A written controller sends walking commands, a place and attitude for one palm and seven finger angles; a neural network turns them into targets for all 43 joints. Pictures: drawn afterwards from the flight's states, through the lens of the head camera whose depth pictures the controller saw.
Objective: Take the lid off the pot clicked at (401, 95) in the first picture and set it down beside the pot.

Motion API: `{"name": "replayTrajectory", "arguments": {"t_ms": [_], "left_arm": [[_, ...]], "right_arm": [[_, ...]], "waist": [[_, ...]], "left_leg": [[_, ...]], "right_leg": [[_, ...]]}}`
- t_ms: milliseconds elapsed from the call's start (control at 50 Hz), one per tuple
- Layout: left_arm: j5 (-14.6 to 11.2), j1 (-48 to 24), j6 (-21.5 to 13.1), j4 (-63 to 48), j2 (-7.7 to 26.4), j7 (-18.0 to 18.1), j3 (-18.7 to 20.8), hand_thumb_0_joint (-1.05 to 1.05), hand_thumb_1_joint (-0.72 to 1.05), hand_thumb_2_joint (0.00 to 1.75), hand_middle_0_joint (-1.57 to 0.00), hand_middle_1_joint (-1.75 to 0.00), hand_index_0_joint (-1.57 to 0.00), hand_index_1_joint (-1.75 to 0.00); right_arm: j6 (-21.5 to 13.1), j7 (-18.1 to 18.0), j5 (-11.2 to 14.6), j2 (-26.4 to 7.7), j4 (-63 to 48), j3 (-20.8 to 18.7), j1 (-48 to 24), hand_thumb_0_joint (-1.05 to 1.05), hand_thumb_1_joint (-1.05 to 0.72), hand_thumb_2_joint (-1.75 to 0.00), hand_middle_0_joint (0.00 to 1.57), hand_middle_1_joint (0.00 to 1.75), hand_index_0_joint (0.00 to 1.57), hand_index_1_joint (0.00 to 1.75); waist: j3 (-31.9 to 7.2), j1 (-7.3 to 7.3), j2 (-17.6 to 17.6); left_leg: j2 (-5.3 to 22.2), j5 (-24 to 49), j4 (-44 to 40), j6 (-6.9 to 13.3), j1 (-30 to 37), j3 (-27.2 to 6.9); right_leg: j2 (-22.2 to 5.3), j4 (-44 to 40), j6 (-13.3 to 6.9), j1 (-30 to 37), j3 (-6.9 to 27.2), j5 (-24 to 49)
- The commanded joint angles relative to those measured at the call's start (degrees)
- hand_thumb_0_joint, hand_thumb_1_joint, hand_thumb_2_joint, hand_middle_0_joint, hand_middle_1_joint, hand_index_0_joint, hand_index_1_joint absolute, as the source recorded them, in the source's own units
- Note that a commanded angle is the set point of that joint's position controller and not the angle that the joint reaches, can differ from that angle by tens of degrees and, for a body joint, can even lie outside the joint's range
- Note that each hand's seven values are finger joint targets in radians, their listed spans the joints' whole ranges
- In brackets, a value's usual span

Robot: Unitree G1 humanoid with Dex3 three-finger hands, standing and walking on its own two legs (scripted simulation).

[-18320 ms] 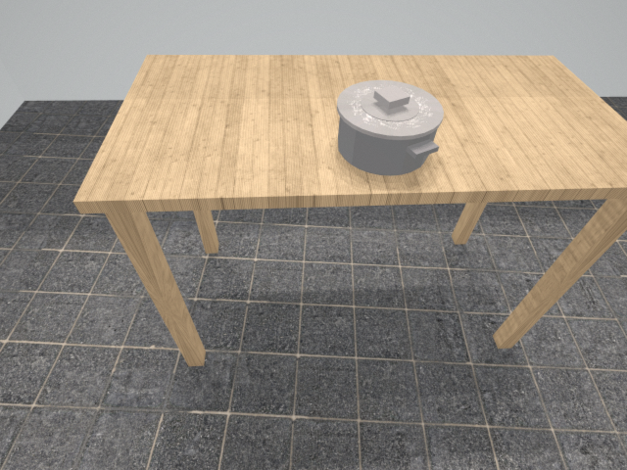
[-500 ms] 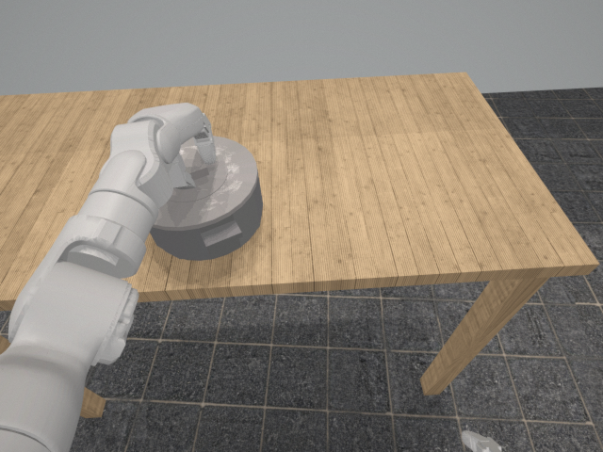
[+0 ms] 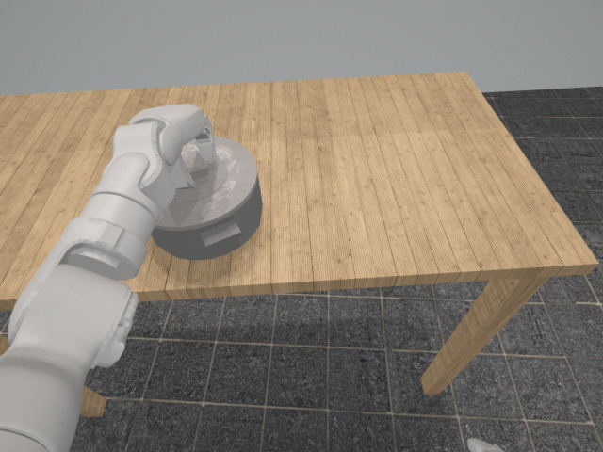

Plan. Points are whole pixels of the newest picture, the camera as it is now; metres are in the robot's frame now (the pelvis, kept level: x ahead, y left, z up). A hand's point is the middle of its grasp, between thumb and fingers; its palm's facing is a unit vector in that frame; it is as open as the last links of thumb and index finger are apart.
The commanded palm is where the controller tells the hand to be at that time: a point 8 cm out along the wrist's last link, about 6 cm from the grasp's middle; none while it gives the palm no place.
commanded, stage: lift the lid straight up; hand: left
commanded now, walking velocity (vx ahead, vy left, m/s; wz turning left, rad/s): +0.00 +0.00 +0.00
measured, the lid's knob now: (187, 167) +0.49 +0.16 +0.12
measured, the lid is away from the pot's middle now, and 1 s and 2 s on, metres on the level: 0.00 0.01 0.01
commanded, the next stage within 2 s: move the lid sideways beside the pot in 1.94 s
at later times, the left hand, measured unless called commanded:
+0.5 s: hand (178, 145) +0.46 +0.15 +0.18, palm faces -0.31 -0.08 -0.95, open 7.6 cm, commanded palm +0.44 +0.15 +0.25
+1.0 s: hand (162, 116) +0.46 +0.15 +0.23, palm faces -0.26 -0.07 -0.96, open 7.6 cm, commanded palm +0.45 +0.16 +0.29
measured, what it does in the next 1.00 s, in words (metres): stands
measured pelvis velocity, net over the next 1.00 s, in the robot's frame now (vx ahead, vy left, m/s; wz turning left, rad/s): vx -0.01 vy -0.01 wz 0.02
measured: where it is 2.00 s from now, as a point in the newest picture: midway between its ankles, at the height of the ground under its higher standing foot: outside the picture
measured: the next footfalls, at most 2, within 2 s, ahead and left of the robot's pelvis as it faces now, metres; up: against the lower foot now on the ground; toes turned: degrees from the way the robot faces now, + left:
none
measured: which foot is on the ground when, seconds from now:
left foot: down 0.00-1.00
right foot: down 0.00-1.00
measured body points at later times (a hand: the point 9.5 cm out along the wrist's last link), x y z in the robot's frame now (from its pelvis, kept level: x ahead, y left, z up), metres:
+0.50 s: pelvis +0.00 -0.01 +0.00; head +0.02 -0.04 +0.45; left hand +0.47 +0.15 +0.24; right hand +0.12 -0.26 -0.12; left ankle +0.01 +0.08 -0.74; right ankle -0.02 -0.13 -0.74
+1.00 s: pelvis -0.01 -0.01 +0.00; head +0.01 -0.03 +0.45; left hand +0.47 +0.15 +0.28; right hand +0.11 -0.26 -0.12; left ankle +0.01 +0.08 -0.74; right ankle -0.02 -0.13 -0.74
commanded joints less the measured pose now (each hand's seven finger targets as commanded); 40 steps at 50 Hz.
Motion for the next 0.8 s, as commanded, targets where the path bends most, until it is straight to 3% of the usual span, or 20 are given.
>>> {"name": "replayTrajectory", "arguments": {"t_ms": [0, 20, 100, 120, 220, 260, 280, 320, 360, 440, 460, 500, 560, 620, 640, 660, 680, 720, 760, 780], "left_arm": [[1.3, -35.2, 0.1, -12.5, 14.2, 2.1, 5.0, 0.00, 0.58, 1.01, -0.79, -1.05, -0.87, -1.07], [1.3, -36.3, 0.1, -13.0, 16.9, 2.3, 7.2, 0.00, 0.58, 1.01, -0.79, -1.05, -0.87, -1.07], [0.7, -38.9, -0.4, -17.3, 12.2, 2.0, 3.5, 0.00, 0.58, 1.01, -0.79, -1.05, -0.88, -1.08], [0.7, -37.7, -0.2, -17.0, 13.5, 2.1, 4.8, 0.00, 0.58, 1.01, -0.79, -1.05, -0.88, -1.08], [0.8, -35.1, 1.3, -12.2, 15.0, 1.7, 6.3, 0.00, 0.58, 1.01, -0.79, -1.05, -0.88, -1.08], [0.2, -35.9, 1.3, -14.2, 13.2, 1.3, 5.0, 0.00, 0.58, 1.01, -0.79, -1.05, -0.88, -1.08], [1.0, -37.3, 1.3, -16.1, 15.7, 1.3, 6.5, 0.00, 0.58, 1.01, -0.79, -1.05, -0.88, -1.08], [1.5, -36.7, 1.7, -16.2, 15.8, 0.9, 6.5, 0.00, 0.58, 1.01, -0.79, -1.05, -0.88, -1.08], [0.6, -36.3, 1.9, -16.6, 12.5, 0.2, 4.0, 0.00, 0.58, 1.01, -0.79, -1.05, -0.88, -1.08], [1.2, -37.2, 2.8, -14.6, 15.6, -0.5, 5.8, 0.00, 0.58, 1.01, -0.79, -1.05, -0.88, -1.08], [0.2, -37.6, 2.6, -16.7, 14.1, -0.7, 4.8, 0.00, 0.58, 1.01, -0.79, -1.05, -0.88, -1.08], [1.3, -39.5, 2.5, -18.2, 16.9, -1.0, 6.6, 0.00, 0.58, 1.01, -0.79, -1.05, -0.88, -1.08], [0.5, -38.2, 2.7, -17.2, 14.9, -1.5, 5.0, 0.00, 0.58, 1.01, -0.79, -1.05, -0.88, -1.08], [1.6, -37.9, 3.5, -10.9, 17.9, -1.9, 6.4, 0.00, 0.58, 1.01, -0.79, -1.05, -0.88, -1.08], [1.7, -40.5, 3.4, -11.3, 15.8, -2.2, 4.1, 0.00, 0.58, 1.01, -0.79, -1.05, -0.88, -1.08], [0.6, -41.1, 3.1, -13.2, 14.0, -2.1, 3.2, 0.00, 0.58, 1.01, -0.79, -1.05, -0.88, -1.08], [1.4, -43.9, 2.7, -16.5, 16.3, -1.9, 4.4, 0.00, 0.58, 1.01, -0.79, -1.05, -0.88, -1.08], [1.6, -46.3, 2.2, -19.5, 15.5, -2.1, 3.5, 0.00, 0.58, 1.01, -0.79, -1.05, -0.88, -1.08], [0.4, -43.8, 2.2, -18.0, 12.7, -2.4, 1.8, 0.00, 0.58, 1.01, -0.79, -1.05, -0.88, -1.08], [1.3, -43.7, 2.5, -16.1, 15.6, -2.4, 4.1, 0.00, 0.58, 1.01, -0.79, -1.05, -0.88, -1.08]], "right_arm": [[-2.4, -0.5, 0.0, -7.4, -6.0, -2.8, -1.3, 0.00, -0.90, -0.90, 0.20, 0.30, 0.20, 0.30], [-2.6, -0.6, 0.0, -7.5, -5.8, -2.7, -1.3, 0.00, -0.90, -0.90, 0.20, 0.30, 0.20, 0.30], [-3.7, -0.5, -0.2, -6.7, -5.9, -2.9, -1.7, 0.00, -0.90, -0.90, 0.20, 0.30, 0.20, 0.30], [-3.9, -0.3, -0.2, -6.8, -5.9, -2.9, -1.6, 0.00, -0.90, -0.90, 0.20, 0.30, 0.20, 0.30], [-3.4, -0.2, -0.1, -7.2, -5.4, -2.5, -2.4, 0.00, -0.90, -0.90, 0.20, 0.30, 0.20, 0.30], [-3.5, -0.2, -0.2, -7.2, -6.1, -2.4, -3.3, 0.00, -0.90, -0.90, 0.20, 0.30, 0.20, 0.30], [-3.7, -0.2, -0.3, -7.0, -5.9, -2.4, -3.1, 0.00, -0.90, -0.90, 0.20, 0.30, 0.20, 0.30], [-4.0, -0.2, -0.3, -6.8, -6.4, -2.3, -3.7, 0.00, -0.90, -0.90, 0.20, 0.30, 0.20, 0.30], [-3.8, -0.1, -0.2, -6.9, -6.6, -2.4, -4.1, 0.00, -0.90, -0.90, 0.20, 0.30, 0.20, 0.30], [-3.7, -0.3, 0.0, -7.0, -6.2, -2.0, -4.6, 0.00, -0.90, -0.90, 0.20, 0.30, 0.20, 0.30], [-3.6, -0.3, 0.0, -7.3, -6.6, -2.0, -4.9, 0.00, -0.90, -0.90, 0.20, 0.30, 0.20, 0.30], [-4.1, -0.5, -0.3, -6.9, -6.7, -2.1, -5.0, 0.00, -0.90, -0.90, 0.20, 0.30, 0.20, 0.30], [-3.8, -0.6, -0.1, -7.0, -6.9, -2.0, -5.3, 0.00, -0.90, -0.90, 0.20, 0.30, 0.20, 0.30], [-3.4, -1.0, 0.2, -7.0, -6.0, -1.4, -5.2, 0.00, -0.90, -0.90, 0.20, 0.30, 0.20, 0.30], [-3.3, -1.1, 0.4, -7.0, -6.0, -1.3, -5.5, 0.00, -0.90, -0.90, 0.20, 0.30, 0.20, 0.30], [-3.4, -1.1, 0.3, -7.1, -6.4, -1.7, -5.6, 0.00, -0.90, -0.90, 0.20, 0.30, 0.20, 0.30], [-3.8, -1.0, 0.3, -6.8, -6.5, -1.7, -5.5, 0.00, -0.90, -0.90, 0.20, 0.30, 0.20, 0.30], [-4.7, -1.1, 0.1, -6.5, -6.9, -1.7, -5.5, 0.00, -0.90, -0.90, 0.20, 0.30, 0.20, 0.30], [-4.6, -1.0, 0.1, -6.8, -6.9, -1.8, -5.3, 0.00, -0.90, -0.90, 0.20, 0.30, 0.20, 0.30], [-4.7, -1.0, 0.0, -6.6, -6.2, -1.8, -4.9, 0.00, -0.90, -0.90, 0.20, 0.30, 0.20, 0.30]], "waist": [[-23.1, -0.39, -2.9], [-24.1, -0.06, -3.3], [-25.6, -0.50, -1.2], [-24.8, -0.11, -1.0], [-21.5, 0.56, -5.3], [-23.0, 0.58, -3.2], [-24.4, 0.84, -3.6], [-25.4, 1.04, -3.3], [-24.2, 0.46, -2.9], [-21.7, 0.81, -4.8], [-22.8, 0.64, -3.9], [-24.6, 1.15, -4.0], [-23.3, 0.80, -3.7], [-18.7, 0.99, -6.9], [-18.0, 0.42, -6.1], [-19.1, 0.16, -4.9], [-22.0, 0.52, -3.1], [-25.4, 0.37, -0.7], [-25.0, -0.18, -0.4], [-24.0, 0.34, -1.9]], "left_leg": [[0.1, 16.3, -0.3, 0.9, 19.0, -4.5], [0.2, 16.4, -0.4, 0.9, 18.9, -4.6], [0.4, 21.2, 0.1, 0.7, 22.8, -5.3], [0.6, 22.4, 0.2, 0.6, 22.8, -5.6], [0.0, 18.0, -0.8, 0.8, 18.3, -4.6], [-0.3, 19.4, -0.7, 0.8, 19.0, -4.8], [-0.1, 20.3, -0.6, 0.8, 19.8, -5.0], [-0.2, 22.0, -0.3, 0.9, 20.8, -5.2], [-0.2, 23.3, -0.1, 0.9, 20.7, -5.2], [-0.6, 18.2, -0.9, 1.1, 18.6, -4.4], [-0.7, 19.6, -0.7, 1.1, 19.0, -4.6], [-0.8, 19.4, -0.5, 1.3, 19.7, -4.7], [-0.8, 19.1, -0.8, 1.3, 19.2, -4.5], [-1.0, 13.3, -1.9, 1.2, 14.8, -3.9], [-1.1, 11.9, -2.2, 1.2, 15.1, -3.7], [-1.0, 13.2, -1.8, 1.3, 16.3, -3.9], [-0.7, 14.4, -1.5, 1.0, 18.4, -4.2], [-0.8, 17.0, -0.9, 1.0, 21.8, -5.2], [-0.6, 19.3, -0.6, 1.0, 22.2, -5.4], [-0.4, 16.6, -0.9, 0.8, 20.9, -5.4]], "right_leg": [[2.6, -2.1, -2.9, 0.1, -0.7, 18.2], [2.5, -1.8, -2.9, 1.4, -0.5, 19.1], [2.6, -1.9, -2.8, -0.3, -0.7, 20.2], [2.5, -1.8, -2.9, -0.3, -0.8, 20.4], [2.3, -2.0, -2.9, 1.8, -0.8, 20.7], [2.0, -2.1, -3.1, 2.1, -0.9, 21.2], [2.1, -1.7, -2.9, 3.3, -0.5, 22.3], [2.1, -1.6, -2.9, 3.6, -0.3, 23.0], [2.1, -2.0, -3.0, 2.9, -0.6, 23.5], [2.1, -2.2, -2.8, 3.3, -0.4, 22.3], [1.8, -2.4, -2.9, 4.0, -0.5, 23.2], [1.9, -2.1, -2.7, 5.2, 0.0, 23.8], [1.8, -2.7, -2.9, 4.8, -0.4, 23.3], [1.8, -2.8, -2.6, 4.6, -0.3, 20.5], [1.8, -3.1, -2.6, 3.2, -0.4, 18.9], [1.7, -3.3, -2.8, 3.2, -0.5, 19.5], [1.8, -2.4, -2.8, 3.5, -0.2, 19.8], [2.0, -2.1, -3.0, 3.2, -0.2, 20.4], [2.1, -2.7, -3.1, 2.4, -0.5, 20.6], [2.3, -2.5, -2.9, 2.2, -0.5, 18.9]]}}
